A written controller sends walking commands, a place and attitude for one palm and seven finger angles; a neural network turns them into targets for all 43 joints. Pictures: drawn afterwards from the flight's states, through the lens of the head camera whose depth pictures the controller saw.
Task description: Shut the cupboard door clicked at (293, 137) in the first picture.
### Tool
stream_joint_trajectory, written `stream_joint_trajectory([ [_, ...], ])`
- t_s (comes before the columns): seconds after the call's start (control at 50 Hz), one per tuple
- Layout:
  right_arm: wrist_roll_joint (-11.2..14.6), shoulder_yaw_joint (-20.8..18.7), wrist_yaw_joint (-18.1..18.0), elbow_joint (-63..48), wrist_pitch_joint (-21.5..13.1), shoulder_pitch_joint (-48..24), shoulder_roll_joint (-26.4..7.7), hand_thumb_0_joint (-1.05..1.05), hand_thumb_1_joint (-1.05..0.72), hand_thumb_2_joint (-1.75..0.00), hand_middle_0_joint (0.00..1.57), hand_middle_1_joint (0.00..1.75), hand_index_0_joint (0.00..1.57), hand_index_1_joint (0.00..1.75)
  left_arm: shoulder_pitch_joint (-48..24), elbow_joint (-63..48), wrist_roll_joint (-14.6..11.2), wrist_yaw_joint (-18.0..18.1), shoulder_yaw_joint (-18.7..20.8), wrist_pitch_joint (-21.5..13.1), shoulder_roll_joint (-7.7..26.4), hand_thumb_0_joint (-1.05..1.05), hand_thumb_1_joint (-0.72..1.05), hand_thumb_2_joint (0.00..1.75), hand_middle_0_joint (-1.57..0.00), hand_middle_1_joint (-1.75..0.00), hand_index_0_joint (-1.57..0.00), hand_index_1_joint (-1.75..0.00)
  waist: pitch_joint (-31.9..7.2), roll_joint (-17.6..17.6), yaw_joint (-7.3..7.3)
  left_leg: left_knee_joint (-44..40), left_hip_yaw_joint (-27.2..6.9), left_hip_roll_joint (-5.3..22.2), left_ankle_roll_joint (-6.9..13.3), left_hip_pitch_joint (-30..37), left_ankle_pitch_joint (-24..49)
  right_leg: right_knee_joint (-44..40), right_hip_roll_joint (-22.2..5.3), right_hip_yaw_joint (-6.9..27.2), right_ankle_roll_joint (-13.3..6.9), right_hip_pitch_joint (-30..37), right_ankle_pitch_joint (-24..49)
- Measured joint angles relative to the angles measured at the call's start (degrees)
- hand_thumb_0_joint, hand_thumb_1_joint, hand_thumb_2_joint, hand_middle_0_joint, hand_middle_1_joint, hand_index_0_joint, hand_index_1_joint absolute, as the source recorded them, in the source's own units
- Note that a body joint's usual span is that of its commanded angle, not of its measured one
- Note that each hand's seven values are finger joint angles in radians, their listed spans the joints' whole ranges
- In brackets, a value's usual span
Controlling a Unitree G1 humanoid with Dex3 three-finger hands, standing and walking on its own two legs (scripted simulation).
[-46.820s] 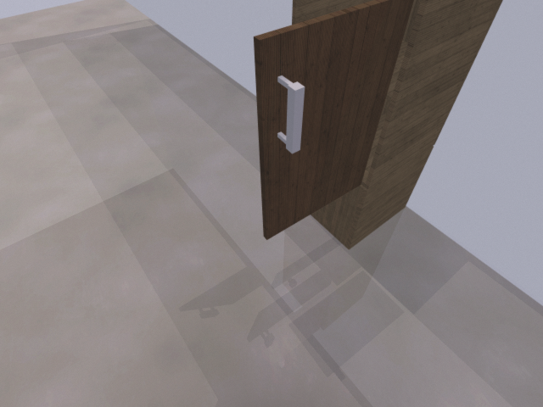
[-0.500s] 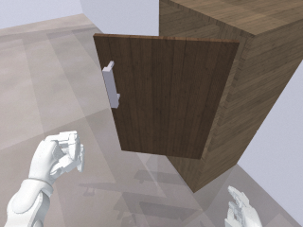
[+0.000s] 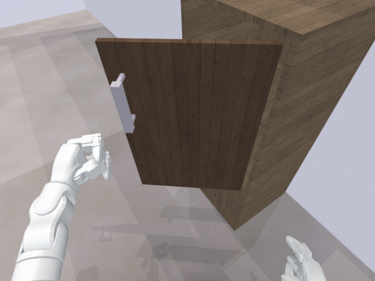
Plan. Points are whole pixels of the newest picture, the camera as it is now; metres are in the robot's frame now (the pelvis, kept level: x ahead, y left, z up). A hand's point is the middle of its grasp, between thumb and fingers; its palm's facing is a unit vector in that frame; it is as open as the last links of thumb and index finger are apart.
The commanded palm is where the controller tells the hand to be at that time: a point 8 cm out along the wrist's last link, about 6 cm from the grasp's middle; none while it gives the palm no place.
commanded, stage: bring the fist close to the handle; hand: left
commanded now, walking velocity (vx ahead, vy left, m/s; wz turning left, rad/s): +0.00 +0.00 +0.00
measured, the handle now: (125, 104) +0.50 +0.20 +0.11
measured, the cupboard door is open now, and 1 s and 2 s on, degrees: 51 51 35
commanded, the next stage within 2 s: push the door shut along its arc in 0.94 s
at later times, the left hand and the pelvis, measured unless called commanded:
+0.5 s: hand (122, 128) +0.40 +0.17 +0.13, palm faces -0.02 -1.00 -0.02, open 3.1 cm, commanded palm +0.37 +0.22 +0.12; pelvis +0.00 +0.01 +0.00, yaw +0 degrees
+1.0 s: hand (127, 127) +0.41 +0.17 +0.12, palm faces -0.02 -1.00 -0.01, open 3.1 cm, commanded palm +0.38 +0.22 +0.12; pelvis +0.00 +0.01 +0.00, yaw -1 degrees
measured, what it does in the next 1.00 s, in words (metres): stands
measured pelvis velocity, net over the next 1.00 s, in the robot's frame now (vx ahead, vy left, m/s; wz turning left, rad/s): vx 0.00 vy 0.01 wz -0.02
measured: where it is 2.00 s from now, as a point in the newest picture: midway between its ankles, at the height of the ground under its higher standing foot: outside the picture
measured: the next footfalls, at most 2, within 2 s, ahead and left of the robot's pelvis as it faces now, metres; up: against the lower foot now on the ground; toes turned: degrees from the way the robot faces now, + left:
none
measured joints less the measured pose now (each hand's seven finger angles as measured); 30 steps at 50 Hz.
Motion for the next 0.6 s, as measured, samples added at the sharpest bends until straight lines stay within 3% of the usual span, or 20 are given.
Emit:
stream_joint_trajectory([
  [0.1, -0.13, -0.5, 0.81, 0.21, 0.59, 0.58, -0.04, 0.02, -0.91, -0.9, 0.2, 0.3, 0.21, 0.3, -1.63, 0.5, 1.26, 1.48, -0.03, -2.13, -0.66, 0.02, 0.91, 0.9, -1.3, -1.5, -1.3, -1.5, -0.32, -0.43, 0.35, 0.11, 0.25, -0.19, 0.2, -0.1, -0.32, 0.25, -0.19, 0.25, 0.2, -0.2, -0.34],
  [0.2, 0.06, -0.53, 1.02, 0.38, 1.44, 0.06, -0.08, 0.02, -0.91, -0.9, 0.2, 0.3, 0.21, 0.3, -4.15, 2.45, 2.26, 1.77, -2.31, -1.66, -1.34, 0.02, 0.91, 0.9, -1.3, -1.5, -1.3, -1.5, -0.14, -0.14, 0.45, 0.58, -0.04, -0.46, 0.49, -0.57, -0.45, 0.27, -0.46, -0.03, 0.48, -0.31, -0.36],
  [0.3, -0.08, -0.03, 0.73, 0.7, 2.63, -1.4, 0.51, 0.02, -0.91, -0.9, 0.2, 0.3, 0.21, 0.3, -9.3, 7.07, 3.26, 3.64, -3.55, -0.68, -1.87, 0.02, 0.9, 0.9, -1.3, -1.5, -1.3, -1.5, 0.51, -0.37, -0.14, 0.8, -0.11, -0.66, 0.68, -1.38, -0.16, 0.35, -0.67, -0.1, 0.65, -1.01, -0.05],
  [0.42, -0.33, 0.57, 0.82, 1.36, 4.02, -1.8, 1.24, 0.01, -0.91, -0.9, 0.2, 0.3, 0.21, 0.3, -18.24, 15.59, 4.73, 5.85, -2.82, -2.11, -0.88, 0.02, 0.9, 0.9, -1.3, -1.5, -1.3, -1.5, 0.47, -1.14, -1.24, 1.17, 0.03, -0.58, 0.68, -2.82, -0.01, 0.6, -0.59, 0.02, 0.65, -2.44, 0.23],
  [0.6, -0.37, -0.44, 1.86, 2.11, 6.57, 1.25, 0.37, 0.01, -0.91, -0.9, 0.2, 0.3, 0.21, 0.3, -26.52, 27.07, 5.19, 5.72, -1.21, -3.65, -0.49, 0.02, 0.91, 0.9, -1.3, -1.5, -1.3, -1.5, -0.95, -0.73, -2.5, 1.61, 0.85, -0.43, 0.9, -4.82, -0.3, 1.03, -0.45, 0.86, 0.87, -4.75, 0.27],
])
